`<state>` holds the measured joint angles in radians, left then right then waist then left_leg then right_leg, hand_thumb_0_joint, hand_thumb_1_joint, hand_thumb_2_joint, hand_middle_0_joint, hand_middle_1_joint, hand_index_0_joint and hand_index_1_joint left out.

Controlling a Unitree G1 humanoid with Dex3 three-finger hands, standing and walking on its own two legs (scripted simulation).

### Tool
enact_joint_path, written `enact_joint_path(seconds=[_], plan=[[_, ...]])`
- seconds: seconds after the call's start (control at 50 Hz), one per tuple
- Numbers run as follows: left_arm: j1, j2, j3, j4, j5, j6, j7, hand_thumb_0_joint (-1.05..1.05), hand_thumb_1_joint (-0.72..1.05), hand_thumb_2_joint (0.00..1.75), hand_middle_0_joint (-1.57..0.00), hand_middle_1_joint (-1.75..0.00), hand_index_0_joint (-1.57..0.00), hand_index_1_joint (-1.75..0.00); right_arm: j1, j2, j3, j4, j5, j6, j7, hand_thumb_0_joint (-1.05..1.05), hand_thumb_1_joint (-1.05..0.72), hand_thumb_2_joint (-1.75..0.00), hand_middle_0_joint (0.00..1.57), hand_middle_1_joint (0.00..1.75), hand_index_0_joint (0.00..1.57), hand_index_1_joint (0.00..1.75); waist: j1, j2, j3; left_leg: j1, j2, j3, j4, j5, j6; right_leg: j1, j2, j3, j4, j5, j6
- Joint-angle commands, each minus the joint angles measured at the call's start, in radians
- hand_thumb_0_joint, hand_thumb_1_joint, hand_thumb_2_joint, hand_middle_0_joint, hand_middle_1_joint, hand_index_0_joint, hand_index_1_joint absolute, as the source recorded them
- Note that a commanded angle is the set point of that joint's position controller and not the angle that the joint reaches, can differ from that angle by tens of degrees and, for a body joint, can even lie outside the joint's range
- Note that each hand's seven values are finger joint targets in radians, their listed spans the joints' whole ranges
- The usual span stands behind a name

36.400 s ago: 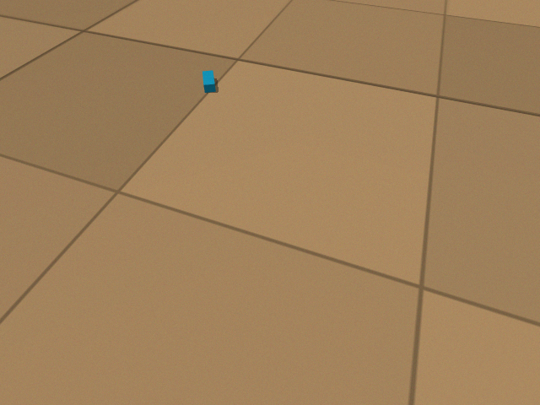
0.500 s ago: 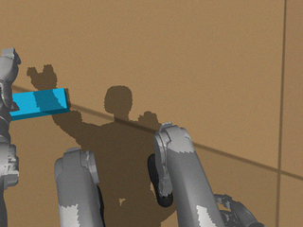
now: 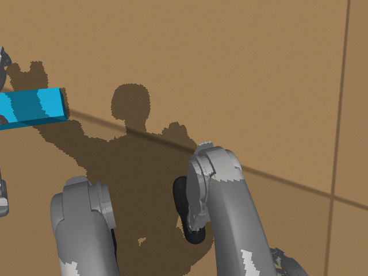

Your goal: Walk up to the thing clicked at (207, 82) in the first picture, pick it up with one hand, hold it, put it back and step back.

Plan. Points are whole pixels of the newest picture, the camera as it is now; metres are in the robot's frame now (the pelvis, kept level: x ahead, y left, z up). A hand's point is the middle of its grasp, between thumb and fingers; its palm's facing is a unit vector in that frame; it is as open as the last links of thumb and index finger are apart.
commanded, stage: home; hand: left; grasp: from above
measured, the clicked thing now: (22, 109) +0.52 +0.27 -0.30
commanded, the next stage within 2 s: none
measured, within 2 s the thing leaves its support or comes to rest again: neither
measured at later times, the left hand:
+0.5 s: hand out of the picture +0.38 +0.26 +0.01, palm faces -0.31 -0.59 -0.74, open 8.3 cm
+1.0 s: hand out of the picture +0.28 +0.19 +0.22, palm faces +0.09 -0.95 -0.29, open 7.4 cm
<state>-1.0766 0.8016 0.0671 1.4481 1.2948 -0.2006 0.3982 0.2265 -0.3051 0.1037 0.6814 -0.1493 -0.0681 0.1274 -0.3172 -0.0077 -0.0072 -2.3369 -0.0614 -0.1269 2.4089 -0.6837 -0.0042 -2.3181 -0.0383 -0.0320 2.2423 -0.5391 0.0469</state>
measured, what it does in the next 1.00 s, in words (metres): rises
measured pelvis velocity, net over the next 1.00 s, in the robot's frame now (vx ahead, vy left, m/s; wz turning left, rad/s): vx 0.05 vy -0.02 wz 0.10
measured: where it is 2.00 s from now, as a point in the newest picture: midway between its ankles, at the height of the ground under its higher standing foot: (151, 243)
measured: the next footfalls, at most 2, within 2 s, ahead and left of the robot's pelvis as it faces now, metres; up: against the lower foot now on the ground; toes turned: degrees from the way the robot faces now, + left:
none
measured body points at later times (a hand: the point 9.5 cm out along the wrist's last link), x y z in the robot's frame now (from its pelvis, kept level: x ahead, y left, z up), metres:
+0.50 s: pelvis +0.01 +0.00 +0.13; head +0.20 +0.05 +0.54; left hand +0.39 +0.29 +0.05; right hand +0.15 -0.27 +0.02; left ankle +0.07 +0.12 -0.30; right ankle +0.13 -0.14 -0.30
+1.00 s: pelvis +0.05 -0.02 +0.31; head +0.14 +0.01 +0.75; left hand +0.27 +0.24 +0.24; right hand +0.25 -0.24 +0.22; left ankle +0.07 +0.12 -0.30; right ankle +0.13 -0.14 -0.30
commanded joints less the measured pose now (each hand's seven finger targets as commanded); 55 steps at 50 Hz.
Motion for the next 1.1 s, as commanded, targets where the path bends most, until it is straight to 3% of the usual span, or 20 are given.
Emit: enact_joint_path(seconds=[0.0, 0.04, 0.1, 0.12, 0.18, 0.22, 0.3, 0.34, 0.42, 0.52, 0.54, 0.64, 0.68, 0.72, 0.82, 0.84, 0.92, 1.02, 1.04, 1.08], plan=[[-0.373, 0.251, 0.04, -0.218, -0.065, 0.062, 0.026, 0.0, -0.25, 0.88, -0.21, -0.66, -0.19, -0.69, 0.234, -0.283, -0.105, 0.0, 0.017, -0.008, 0.002, 0.0, -0.89, -0.9, 0.2, 0.3, 0.2, 0.3, 0.004, 0.471, -0.881, 0.651, 0.01, 0.094, -0.342, 0.242, 0.015, 0.451, 0.027, -0.113, -0.18, 0.167, -0.091], [-0.304, 0.253, 0.057, -0.226, -0.095, 0.089, 0.002, 0.0, -0.15, 0.85, -0.21, -0.61, -0.19, -0.63, 0.246, -0.292, -0.119, 0.002, 0.029, 0.001, 0.007, 0.0, -0.89, -0.9, 0.2, 0.3, 0.2, 0.3, 0.033, 0.45, -0.882, 0.638, 0.007, 0.099, -0.352, 0.268, 0.015, 0.474, 0.024, -0.108, -0.194, 0.178, -0.097], [-0.23, 0.211, 0.071, -0.316, -0.177, 0.11, -0.062, 0.0, 0.03, 0.84, -0.2, -0.54, -0.19, -0.55, 0.264, -0.286, -0.14, -0.015, 0.047, 0.01, 0.014, 0.0, -0.89, -0.9, 0.2, 0.3, 0.2, 0.3, 0.05, 0.398, -0.883, 0.659, 0.006, 0.09, -0.385, 0.281, 0.015, 0.513, 0.022, -0.102, -0.236, 0.174, -0.099], [-0.18, 0.18, 0.059, -0.33, -0.205, 0.115, -0.087, 0.0, 0.08, 0.84, -0.2, -0.53, -0.19, -0.54, 0.265, -0.28, -0.145, -0.02, 0.056, 0.016, 0.017, 0.0, -0.89, -0.9, 0.2, 0.3, 0.2, 0.3, 0.073, 0.417, -0.906, 0.671, 0.005, 0.092, -0.408, 0.296, 0.013, 0.548, 0.021, -0.097, -0.248, 0.182, -0.099], [-0.049, 0.133, 0.072, -0.451, -0.31, 0.136, -0.161, 0.0, 0.29, 0.88, -0.21, -0.48, -0.2, -0.49, 0.251, -0.267, -0.169, -0.049, 0.086, 0.038, 0.022, 0.0, -0.89, -0.9, 0.2, 0.3, 0.2, 0.3, 0.115, 0.359, -0.936, 0.705, 0.007, 0.087, -0.464, 0.3, 0.016, 0.603, 0.02, -0.085, -0.29, 0.187, -0.096], [0.037, 0.078, 0.066, -0.551, -0.386, 0.15, -0.208, 0.0, 0.41, 0.9, -0.21, -0.44, -0.2, -0.45, 0.227, -0.258, -0.181, -0.075, 0.106, 0.055, 0.018, 0.0, -0.9, -0.9, 0.2, 0.3, 0.2, 0.3, 0.133, 0.332, -0.908, 0.719, 0.007, 0.063, -0.529, 0.235, 0.017, 0.609, 0.021, -0.082, -0.332, 0.139, -0.096], [0.184, -0.035, 0.036, -0.742, -0.552, 0.177, -0.283, 0.0, 0.73, 0.86, -0.19, -0.29, -0.19, -0.29, 0.162, -0.225, -0.187, -0.111, 0.133, 0.072, -0.007, 0.0, -0.9, -0.9, 0.2, 0.3, 0.2, 0.3, 0.136, 0.204, -0.799, 0.676, 0.009, 0.056, -0.602, 0.135, 0.035, 0.668, 0.025, -0.067, -0.436, 0.084, -0.088], [0.261, -0.084, 0.022, -0.828, -0.628, 0.189, -0.31, 0.0, 0.89, 0.9, -0.2, -0.3, -0.2, -0.3, 0.131, -0.211, -0.194, -0.127, 0.141, 0.07, -0.022, 0.0, -0.9, -0.9, 0.2, 0.3, 0.2, 0.3, 0.15, 0.18, -0.765, 0.719, 0.018, 0.046, -0.652, 0.109, 0.033, 0.688, 0.023, -0.058, -0.477, 0.065, -0.086], [0.339, -0.126, 0.019, -0.987, -0.736, 0.204, -0.321, 0.0, 0.9, 0.9, -0.2, -0.3, -0.2, -0.3, 0.063, -0.175, -0.202, -0.154, 0.154, 0.056, -0.05, 0.0, -0.9, -0.9, 0.2, 0.3, 0.2, 0.3, 0.175, 0.182, -0.749, 0.804, 0.033, 0.044, -0.751, 0.034, 0.033, 0.765, 0.026, -0.045, -0.554, 0.02, -0.078], [0.462, -0.191, 0.029, -1.083, -0.838, 0.245, -0.299, 0.0, 0.9, 0.9, -0.2, -0.3, -0.2, -0.3, 0.008, -0.154, -0.191, -0.156, 0.173, 0.029, -0.092, 0.0, -0.9, -0.9, 0.2, 0.3, 0.2, 0.3, 0.202, 0.198, -0.733, 0.981, 0.043, 0.022, -0.862, 0.094, 0.017, 0.826, 0.015, -0.04, -0.629, 0.067, -0.079], [0.495, -0.23, 0.006, -1.099, -0.861, 0.257, -0.299, 0.0, 0.9, 0.9, -0.2, -0.3, -0.2, -0.3, -0.003, -0.148, -0.191, -0.161, 0.173, 0.021, -0.101, 0.0, -0.9, -0.9, 0.2, 0.3, 0.2, 0.3, 0.193, 0.2, -0.718, 0.999, 0.042, 0.027, -0.881, 0.094, 0.016, 0.842, 0.014, -0.037, -0.654, 0.065, -0.078], [0.677, -0.278, 0.018, -1.21, -1.006, 0.328, -0.298, 0.0, 0.9, 0.9, -0.2, -0.3, -0.2, -0.3, -0.067, -0.117, -0.177, -0.198, 0.182, -0.012, -0.144, 0.0, -0.9, -0.9, 0.2, 0.3, 0.2, 0.3, 0.217, 0.141, -0.684, 1.075, 0.043, 0.05, -0.984, 0.058, 0.024, 1.008, 0.021, -0.019, -0.8, 0.018, -0.071], [0.758, -0.307, 0.009, -1.223, -1.065, 0.357, -0.298, 0.0, 0.9, 0.9, -0.2, -0.3, -0.2, -0.3, -0.092, -0.103, -0.165, -0.208, 0.185, -0.023, -0.159, 0.0, -0.9, -0.9, 0.2, 0.3, 0.2, 0.3, 0.21, 0.113, -0.632, 1.093, 0.042, 0.048, -1.026, 0.037, 0.026, 1.058, 0.02, -0.01, -0.857, -0.001, -0.066], [0.816, -0.319, 0.016, -1.281, -1.12, 0.377, -0.296, 0.0, 0.9, 0.9, -0.2, -0.3, -0.2, -0.3, -0.1, -0.089, -0.158, -0.224, 0.187, -0.036, -0.174, 0.0, -0.9, -0.9, 0.2, 0.3, 0.2, 0.3, 0.217, 0.092, -0.628, 1.127, 0.041, 0.066, -1.051, 0.071, 0.03, 1.145, 0.023, 0.003, -0.913, 0.017, -0.064], [0.962, -0.371, 0.014, -1.36, -1.216, 0.434, -0.289, 0.0, 0.9, 0.9, -0.2, -0.3, -0.2, -0.3, -0.09, -0.063, -0.138, -0.236, 0.192, -0.063, -0.211, 0.0, -0.9, -0.9, 0.2, 0.3, 0.2, 0.3, 0.216, 0.075, -0.568, 1.257, 0.047, 0.063, -1.152, 0.176, 0.026, 1.287, 0.028, 0.011, -1.029, 0.101, -0.063], [0.992, -0.371, 0.026, -1.379, -1.234, 0.446, -0.287, 0.0, 0.9, 0.9, -0.2, -0.3, -0.2, -0.3, -0.083, -0.059, -0.131, -0.239, 0.192, -0.068, -0.217, 0.0, -0.9, -0.9, 0.2, 0.3, 0.2, 0.3, 0.228, 0.074, -0.568, 1.289, 0.049, 0.058, -1.176, 0.189, 0.025, 1.318, 0.028, 0.011, -1.047, 0.112, -0.063], [1.077, -0.408, 0.042, -1.453, -1.294, 0.491, -0.289, 0.0, 0.9, 0.9, -0.2, -0.3, -0.2, -0.3, -0.063, -0.041, -0.115, -0.252, 0.193, -0.091, -0.25, 0.0, -0.9, -0.9, 0.2, 0.3, 0.2, 0.3, 0.238, 0.08, -0.499, 1.378, 0.051, 0.059, -1.273, 0.19, 0.024, 1.421, 0.03, 0.014, -1.157, 0.115, -0.06], [1.253, -0.457, 0.041, -1.526, -1.341, 0.535, -0.299, 0.0, 0.9, 0.9, -0.2, -0.3, -0.2, -0.3, -0.027, -0.033, -0.104, -0.268, 0.19, -0.119, -0.287, 0.0, -0.9, -0.9, 0.2, 0.3, 0.2, 0.3, 0.246, 0.08, -0.437, 1.51, 0.053, 0.056, -1.378, 0.306, 0.015, 1.55, 0.037, 0.0, -1.254, 0.209, -0.058], [1.275, -0.447, 0.058, -1.554, -1.349, 0.544, -0.299, 0.0, 0.9, 0.9, -0.2, -0.3, -0.2, -0.3, -0.021, -0.034, -0.103, -0.278, 0.186, -0.124, -0.293, 0.0, -0.9, -0.9, 0.2, 0.3, 0.2, 0.3, 0.256, 0.084, -0.424, 1.53, 0.05, 0.066, -1.394, 0.31, 0.018, 1.582, 0.038, 0.001, -1.284, 0.215, -0.056], [1.348, -0.472, 0.037, -1.584, -1.359, 0.561, -0.303, 0.0, 0.9, 0.9, -0.2, -0.3, -0.2, -0.3, -0.007, -0.025, -0.098, -0.289, 0.187, -0.134, -0.303, 0.0, -0.9, -0.9, 0.2, 0.3, 0.2, 0.3, 0.255, 0.059, -0.39, 1.567, 0.047, 0.075, -1.432, 0.332, 0.02, 1.639, 0.042, -0.004, -1.337, 0.235, -0.054]])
